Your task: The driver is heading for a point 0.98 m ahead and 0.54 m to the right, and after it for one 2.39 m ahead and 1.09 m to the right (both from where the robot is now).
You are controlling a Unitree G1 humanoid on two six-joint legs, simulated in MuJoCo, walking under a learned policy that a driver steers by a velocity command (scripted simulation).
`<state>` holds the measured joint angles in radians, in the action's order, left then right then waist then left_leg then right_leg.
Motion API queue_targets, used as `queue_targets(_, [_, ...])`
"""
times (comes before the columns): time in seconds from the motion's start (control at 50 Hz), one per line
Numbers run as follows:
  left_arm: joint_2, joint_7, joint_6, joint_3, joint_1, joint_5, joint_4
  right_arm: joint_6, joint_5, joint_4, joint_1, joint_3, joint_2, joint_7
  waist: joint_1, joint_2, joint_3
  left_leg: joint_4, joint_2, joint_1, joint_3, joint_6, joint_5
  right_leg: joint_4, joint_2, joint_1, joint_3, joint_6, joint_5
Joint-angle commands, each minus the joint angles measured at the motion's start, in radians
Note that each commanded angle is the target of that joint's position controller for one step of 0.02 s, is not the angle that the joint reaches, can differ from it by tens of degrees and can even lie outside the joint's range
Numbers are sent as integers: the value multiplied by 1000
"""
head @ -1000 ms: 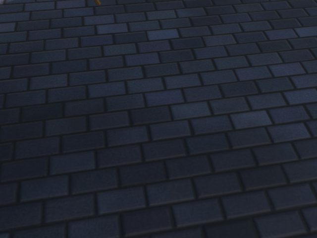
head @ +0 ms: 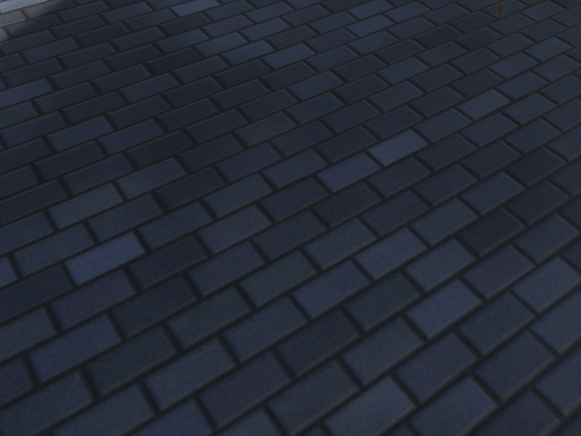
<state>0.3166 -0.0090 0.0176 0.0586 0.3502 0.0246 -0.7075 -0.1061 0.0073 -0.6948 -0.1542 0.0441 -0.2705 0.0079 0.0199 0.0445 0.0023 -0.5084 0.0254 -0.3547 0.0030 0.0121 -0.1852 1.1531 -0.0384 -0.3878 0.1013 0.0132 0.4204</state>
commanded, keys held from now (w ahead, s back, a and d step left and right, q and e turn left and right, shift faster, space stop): w+e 1.00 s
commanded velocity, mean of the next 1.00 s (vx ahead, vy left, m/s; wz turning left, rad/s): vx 0.50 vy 0.00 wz -0.59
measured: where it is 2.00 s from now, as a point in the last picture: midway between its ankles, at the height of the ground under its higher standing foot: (497, 300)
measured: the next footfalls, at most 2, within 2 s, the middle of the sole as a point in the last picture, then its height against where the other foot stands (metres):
right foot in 0.40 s outside the picture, level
left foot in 0.86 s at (332, 357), level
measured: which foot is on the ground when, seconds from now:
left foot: down 0.00-0.40, up 0.42-0.84, down 0.86-1.00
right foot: up 0.00-0.38, down 0.40-0.88, up 0.90-1.00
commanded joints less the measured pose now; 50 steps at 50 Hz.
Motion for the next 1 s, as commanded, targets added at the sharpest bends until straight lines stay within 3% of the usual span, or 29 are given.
queue_targets(0.02, [98, 9, 11, 33, -66, 1, 114, 1, 7, 14, -82, 31, -106, -9, -54, -169, 5, 280, -280, 276, -306, 146, -25, 43, 129, -325, 21, -13, -99])
queue_targets(0.06, [60, 14, 1, 26, -70, 5, 122, -6, 0, -3, -79, 35, -109, -9, -44, -168, 14, 318, -272, 243, -219, 163, 50, 6, 142, -317, -1, -21, -123])
queue_targets(0.12, [38, 17, -2, 18, -122, -4, 146, -9, 1, -30, -84, 48, -146, -10, -45, -127, 27, 347, -289, 257, -125, 185, 172, -102, 153, -359, -5, -39, -213])
queue_targets(0.22, [11, 46, 15, 4, -254, -3, 173, 5, -7, -67, -102, 53, -181, -14, -90, -100, 52, 346, -259, 292, 49, 146, 264, -380, 134, -297, -76, -21, -443])
queue_targets(0.3, [20, 68, 16, 6, -337, 1, 214, 26, -26, -101, -149, 64, -216, -14, -102, -102, 78, 303, -295, 396, 107, 121, 375, -499, 109, -274, -129, 25, -386])
queue_targets(0.34, [51, 72, 11, 22, -306, -6, 220, 38, -35, -103, -145, 74, -246, -19, -62, -131, 40, 190, -298, 440, 147, 100, 692, -520, 53, -180, -181, 66, -283])
queue_targets(0.36, [79, 69, 6, 38, -238, -9, 208, 45, -39, -102, -142, 79, -262, -24, -17, -145, -7, 75, -293, 445, 166, 89, 853, -526, 14, -82, -206, 92, -240])
queue_targets(0.38, [120, 62, 2, 64, -93, -7, 172, 50, -42, -98, -129, 78, -259, -28, 70, -128, -83, -113, -268, 386, 194, 65, 893, -583, -26, 120, -217, 128, -287])
queue_targets(0.4, [184, 43, -9, 96, 82, -3, 128, 46, -26, -86, -139, 64, -225, -32, 150, -63, -172, -388, -232, 169, 196, 27, 677, -602, 16, 429, -104, 174, -315])
queue_targets(0.42, [308, 31, -3, 111, 55, 9, 132, 25, 23, -27, -251, 12, -71, -13, 20, 237, -259, -769, -40, -304, 146, -36, -323, -654, 300, 789, 453, 360, -210])
queue_targets(0.44, [232, 36, 13, 88, 99, 4, 163, -12, -5, -17, -164, 17, -144, 2, 99, 138, -424, -899, -1, -412, -91, -29, -410, -822, 378, 844, 745, 421, -14])
queue_targets(0.46, [180, 40, 27, 70, 67, -8, 147, -30, -46, 16, -50, 34, -197, 10, 116, 78, -266, -885, -51, -489, -104, -11, -307, -855, 346, 742, 604, 357, -60])
queue_targets(0.48, [160, 38, 35, 63, 11, -7, 144, -40, -41, 27, -24, 25, -179, 5, 73, 8, -163, -796, -91, -464, -96, -2, -216, -859, 303, 589, 487, 323, -150])
queue_targets(0.5, [134, 36, 36, 54, -55, -10, 152, -41, -16, 16, -25, 27, -176, -2, 28, -32, -100, -709, -119, -403, -94, -11, -173, -864, 265, 451, 393, 299, -276])
queue_targets(0.52, [113, 33, 38, 45, -97, -23, 165, -32, -3, 10, -46, 33, -184, -4, -10, -14, -77, -661, -138, -327, -101, -19, -142, -881, 237, 350, 332, 292, -379])
queue_targets(0.56, [110, 26, 42, 43, -120, -23, 163, -10, 5, 3, -70, 33, -167, -3, -41, -5, -59, -588, -139, -266, -87, -46, -122, -912, 215, 247, 282, 297, -473])
queue_targets(0.6, [126, 13, 44, 47, -103, -17, 145, 4, 12, 10, -38, 23, -135, -6, -39, -12, -33, -487, -126, -252, -65, -78, -65, -924, 190, 165, 219, 295, -521])
queue_targets(0.7, [156, -7, 30, 58, -32, -5, 100, 0, 1, 55, 158, 0, -87, 8, 36, 20, 6, -119, -51, -141, -53, -92, 263, -909, 119, 85, 156, 216, -367])
queue_targets(0.74, [158, -7, 27, 60, 2, 1, 79, -6, -11, 69, 193, 6, -106, 14, 48, 32, 8, -60, -37, -112, -73, -84, 280, -884, 139, 113, 203, 203, -311])
queue_targets(0.8, [142, -10, 21, 59, 13, 3, 63, -15, -16, 73, 181, 25, -148, 19, 28, 61, 4, 2, -35, -80, -103, -53, 188, -796, 172, 200, 295, 180, -267])
queue_targets(0.84, [121, -10, 14, 54, -3, -1, 64, -22, -15, 49, 83, 43, -166, 15, -26, 82, -20, 46, -30, 49, -78, -13, 125, -708, 150, 204, 313, 150, -292])
queue_targets(0.86, [76, -7, 16, 37, 0, -6, 69, -27, -3, 35, -17, 57, -195, 8, -75, 58, -97, 51, -87, 222, -115, 28, 104, -560, 98, 163, 269, 117, -296])
queue_targets(0.88, [4, -4, 18, 13, 59, -26, 80, -26, 8, 25, -151, 71, -253, 1, -97, -107, -245, 29, -279, 495, -307, 95, 61, -260, 14, 12, 169, 71, -43])
queue_targets(0.9, [2, -6, 26, 5, 150, 16, 115, -9, 6, -17, -226, 87, -305, 9, -59, -436, -323, 178, -459, 698, -798, 241, -294, 36, -57, -317, 65, 24, 196])
queue_targets(0.92, [109, -11, 24, 27, 109, 24, 86, -6, -11, 7, -180, 66, -207, 14, -84, -267, -214, 235, -433, 620, -799, 211, -485, 145, 15, -406, 95, 7, 128])
queue_targets(0.94, [147, -11, 17, 39, 4, 14, 100, 0, -10, 14, -136, 52, -160, 8, -100, -188, -107, 234, -394, 512, -627, 170, -401, 163, 46, -424, 63, 1, 40])
queue_targets(0.96, [136, -11, 12, 40, -40, 3, 104, 4, 0, 18, -93, 42, -138, 7, -84, -123, -49, 243, -349, 401, -491, 153, -239, 137, 79, -384, 44, -6, -24])
queue_targets(0.98, [121, -7, 11, 42, -64, -5, 114, 6, 5, 9, -65, 37, -116, 3, -66, -129, -12, 258, -315, 330, -402, 152, -132, 87, 107, -362, 45, -8, -68])
queue_targets(1.0, [101, -1, 7, 41, -59, 0, 116, 4, 9, 2, -55, 33, -108, 0, -48, -157, 2, 280, -288, 278, -325, 142, -67, 58, 130, -315, 36, -7, -92])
